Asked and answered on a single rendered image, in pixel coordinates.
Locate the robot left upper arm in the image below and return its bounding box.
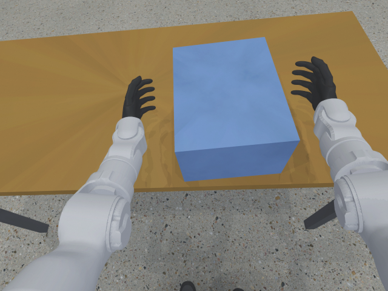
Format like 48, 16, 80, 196
2, 193, 132, 291

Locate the robot right upper arm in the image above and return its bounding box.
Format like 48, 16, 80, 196
334, 170, 388, 291

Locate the robot right hand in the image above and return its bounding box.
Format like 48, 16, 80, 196
291, 56, 337, 111

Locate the carton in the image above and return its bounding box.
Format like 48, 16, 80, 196
173, 37, 300, 182

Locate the right robot forearm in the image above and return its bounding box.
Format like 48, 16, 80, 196
313, 98, 388, 183

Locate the left robot forearm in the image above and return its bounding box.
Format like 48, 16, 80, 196
58, 116, 147, 238

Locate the table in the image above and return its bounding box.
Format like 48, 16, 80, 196
0, 11, 388, 233

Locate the robot left hand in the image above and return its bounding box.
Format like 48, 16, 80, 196
122, 76, 156, 119

